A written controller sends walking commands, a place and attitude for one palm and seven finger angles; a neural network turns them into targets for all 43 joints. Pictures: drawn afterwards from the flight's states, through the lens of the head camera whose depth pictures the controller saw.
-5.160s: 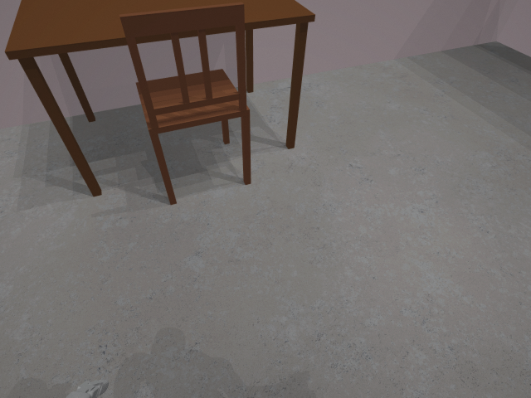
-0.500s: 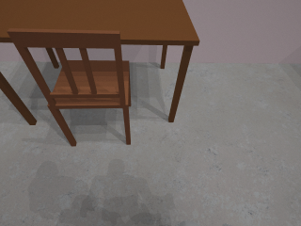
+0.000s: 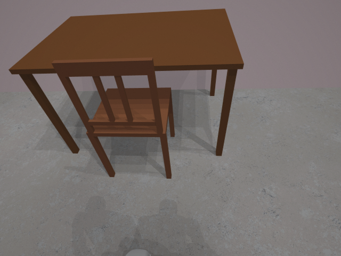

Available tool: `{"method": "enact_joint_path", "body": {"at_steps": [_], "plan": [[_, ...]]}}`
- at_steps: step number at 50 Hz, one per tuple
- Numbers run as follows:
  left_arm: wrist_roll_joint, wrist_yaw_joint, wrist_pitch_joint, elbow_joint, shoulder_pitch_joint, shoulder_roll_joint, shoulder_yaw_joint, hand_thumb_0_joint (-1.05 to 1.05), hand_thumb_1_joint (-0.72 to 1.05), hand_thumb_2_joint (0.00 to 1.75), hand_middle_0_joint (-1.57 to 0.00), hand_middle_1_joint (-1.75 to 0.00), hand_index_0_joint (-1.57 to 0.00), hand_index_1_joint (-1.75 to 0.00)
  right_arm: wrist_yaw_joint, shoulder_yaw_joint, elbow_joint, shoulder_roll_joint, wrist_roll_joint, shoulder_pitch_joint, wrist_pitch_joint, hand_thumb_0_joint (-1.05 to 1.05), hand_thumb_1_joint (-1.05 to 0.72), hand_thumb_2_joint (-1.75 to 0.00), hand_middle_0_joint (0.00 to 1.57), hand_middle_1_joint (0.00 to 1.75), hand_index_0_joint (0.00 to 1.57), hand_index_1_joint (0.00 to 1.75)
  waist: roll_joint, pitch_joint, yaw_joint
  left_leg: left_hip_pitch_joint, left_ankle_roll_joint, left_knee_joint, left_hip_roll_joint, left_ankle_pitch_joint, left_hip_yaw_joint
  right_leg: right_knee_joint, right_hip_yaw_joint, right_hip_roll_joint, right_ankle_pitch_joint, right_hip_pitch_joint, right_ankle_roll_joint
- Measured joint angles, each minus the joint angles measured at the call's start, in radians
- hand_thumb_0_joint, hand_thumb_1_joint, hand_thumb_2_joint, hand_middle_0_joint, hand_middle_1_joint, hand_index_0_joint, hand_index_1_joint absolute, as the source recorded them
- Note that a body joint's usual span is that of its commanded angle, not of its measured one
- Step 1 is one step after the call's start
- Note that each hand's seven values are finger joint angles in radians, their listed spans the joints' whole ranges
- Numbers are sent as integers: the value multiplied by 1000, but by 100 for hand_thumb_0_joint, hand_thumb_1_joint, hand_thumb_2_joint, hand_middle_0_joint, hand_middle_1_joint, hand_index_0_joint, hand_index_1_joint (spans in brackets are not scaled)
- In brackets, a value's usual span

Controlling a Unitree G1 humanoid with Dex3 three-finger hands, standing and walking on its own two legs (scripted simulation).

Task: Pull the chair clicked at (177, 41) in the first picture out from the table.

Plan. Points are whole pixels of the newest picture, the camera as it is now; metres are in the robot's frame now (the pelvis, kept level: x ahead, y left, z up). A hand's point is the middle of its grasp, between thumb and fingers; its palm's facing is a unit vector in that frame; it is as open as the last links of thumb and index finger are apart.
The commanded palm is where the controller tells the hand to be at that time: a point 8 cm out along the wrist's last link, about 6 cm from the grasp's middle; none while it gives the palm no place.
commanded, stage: take the last steps up to it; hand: left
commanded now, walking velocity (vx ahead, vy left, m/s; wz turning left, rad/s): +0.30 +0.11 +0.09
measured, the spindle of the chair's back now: (104, 100) +0.78 +0.37 -0.10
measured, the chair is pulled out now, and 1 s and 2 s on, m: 0.00 0.00 0.00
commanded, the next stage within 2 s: come to a stop and stand still in 0.78 s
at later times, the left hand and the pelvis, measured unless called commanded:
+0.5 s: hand out of the picture +0.10 +0.30 -0.19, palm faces +0.10 -0.98 -0.16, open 7.4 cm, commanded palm none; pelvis +0.13 +0.13 -0.01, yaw +1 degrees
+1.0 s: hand (103, 184) +0.39 +0.29 -0.19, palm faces -0.01 -0.97 -0.22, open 7.2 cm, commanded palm none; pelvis +0.31 +0.11 -0.02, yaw -2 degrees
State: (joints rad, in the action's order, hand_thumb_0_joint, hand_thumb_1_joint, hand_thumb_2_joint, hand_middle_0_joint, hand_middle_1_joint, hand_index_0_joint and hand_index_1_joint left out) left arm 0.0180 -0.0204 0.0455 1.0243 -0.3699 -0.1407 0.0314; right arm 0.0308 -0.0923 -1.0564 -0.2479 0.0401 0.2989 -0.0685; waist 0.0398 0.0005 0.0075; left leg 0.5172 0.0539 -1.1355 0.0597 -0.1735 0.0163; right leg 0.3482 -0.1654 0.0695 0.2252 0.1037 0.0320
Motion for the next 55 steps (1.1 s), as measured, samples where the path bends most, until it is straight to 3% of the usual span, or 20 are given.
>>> {"method": "enact_joint_path", "body": {"at_steps": [7, 14, 16, 17, 19, 22, 25, 33, 37, 41, 43, 46, 48, 51, 55], "plan": [[10, -1, 11, 73, -100, 12, 2, 1, 91, 90, -21, -30, -20, -30, 8, 11, -1, 16, -3, -38, 6, 1, -92, -90, 20, 30, 19, 29, -8, 3, 36, 2, -6, 134, 39, 8, -38, -40, -26, 17, 14, -45, -32], [18, 4, -1, 121, -142, 5, 7, 1, 91, 90, -21, -30, -20, -30, 16, 35, 45, 57, -13, -131, 51, 1, -92, -90, 20, 30, 19, 29, -42, -20, 75, -112, -49, 471, 26, -71, -109, 8, -32, 58, 84, -67, -98], [14, 7, -8, 128, -152, 3, 9, 1, 90, 90, -21, -30, -20, -30, 12, 44, 65, 64, -13, -146, 81, 1, -91, -90, 20, 30, 19, 29, -45, -23, 73, -185, -61, 580, 14, -80, -127, 106, -25, 73, 152, -42, -103], [10, 9, -18, 135, -140, -3, 10, 1, 90, 90, -21, -30, -20, -30, 4, 44, 67, 76, -11, -157, 98, 1, -91, -90, 20, 30, 19, 29, -62, -33, 64, -182, -70, 556, -1, -100, -134, 221, -3, 89, 212, -1, -86], [7, 8, -40, 135, -104, -13, 12, 1, 91, 90, -21, -30, -20, -30, -11, 54, 73, 98, -12, -159, 116, 1, -91, -90, 20, 30, 20, 29, -81, -48, 58, -199, -88, 524, -16, -132, -152, 498, 71, 74, 285, 109, -49], [6, 12, -42, 118, -40, -25, 22, 1, 91, 90, -20, -30, -20, -30, -41, 48, 69, 119, -23, -125, 131, -1, -93, -90, 21, 30, 20, 30, -86, -43, 37, -278, -103, 603, -35, -122, -172, 765, 93, 48, 200, 266, -24], [7, 17, -31, 82, 35, -40, 32, 1, 91, 90, -20, -30, -20, -30, -59, 43, 56, 103, -24, -86, 147, -3, -96, -90, 21, 30, 20, 30, -94, -33, 16, -361, -116, 709, -64, -101, -184, 814, 89, 43, 99, 372, -28], [7, 24, -34, -9, 209, -58, 37, 0, 91, 90, -20, -30, -19, -30, -65, 59, -31, 105, -17, 53, 143, -1, -93, -90, 20, 30, 20, 30, -95, -26, -14, -518, -123, 847, -110, -119, -189, 654, 84, 18, -12, 477, -33], [3, 25, -39, -28, 262, -47, 27, 0, 91, 90, -20, -30, -19, -30, -66, 68, -62, 117, -10, 108, 136, 0, -92, -90, 20, 30, 20, 30, -72, -48, -44, -574, -114, 846, -109, -169, -190, 484, 71, 3, -13, 446, -11], [1, 23, -27, -43, 282, -31, 13, 0, 91, 90, -20, -30, -19, -30, -63, 74, -94, 125, -10, 144, 122, 0, -92, -90, 20, 30, 20, 30, -37, -75, -63, -599, -93, 763, -79, -260, -198, 324, 45, -41, -5, 362, 30], [4, 22, -3, -44, 268, -29, 9, 0, 91, 90, -20, -30, -20, -30, -59, 75, -111, 135, -19, 160, 111, 0, -91, -90, 21, 30, 20, 30, -41, -78, -55, -549, -81, 581, -58, -310, -204, 254, 42, -57, -68, 295, 56], [-7, 13, 14, -29, 239, -16, 4, 0, 91, 90, -20, -30, -20, -30, -57, 68, -112, 133, -33, 123, 93, 1, -91, -90, 21, 30, 20, 30, -22, -94, -48, -347, -71, 100, -41, -346, -114, 277, 38, -83, 4, 260, 66], [-10, 3, 5, -10, 211, -7, -1, 0, 91, 90, -20, -30, -20, -30, -59, 64, -95, 128, -33, 83, 82, 1, -91, -90, 21, 30, 20, 30, -18, -92, -43, -238, -62, -31, -33, -318, -80, 226, 45, -95, 1, 219, 58], [-9, -24, -15, 14, 188, -15, 5, -1, 94, 90, -21, -30, -20, -30, -66, 61, -50, 122, -34, 14, 68, 1, -91, -90, 20, 30, 20, 30, -12, -82, -45, -135, -42, 48, -9, -280, -46, 150, 52, -101, -31, 187, 52], [1, -23, -41, 24, 184, -19, 4, 0, 94, 90, -21, -30, -20, -30, -74, 50, -10, 106, -30, -63, 48, 1, -93, -90, 20, 30, 20, 29, -3, -84, -33, -97, -25, 233, 2, -249, -27, 136, 59, -90, -31, 184, 43]]}}
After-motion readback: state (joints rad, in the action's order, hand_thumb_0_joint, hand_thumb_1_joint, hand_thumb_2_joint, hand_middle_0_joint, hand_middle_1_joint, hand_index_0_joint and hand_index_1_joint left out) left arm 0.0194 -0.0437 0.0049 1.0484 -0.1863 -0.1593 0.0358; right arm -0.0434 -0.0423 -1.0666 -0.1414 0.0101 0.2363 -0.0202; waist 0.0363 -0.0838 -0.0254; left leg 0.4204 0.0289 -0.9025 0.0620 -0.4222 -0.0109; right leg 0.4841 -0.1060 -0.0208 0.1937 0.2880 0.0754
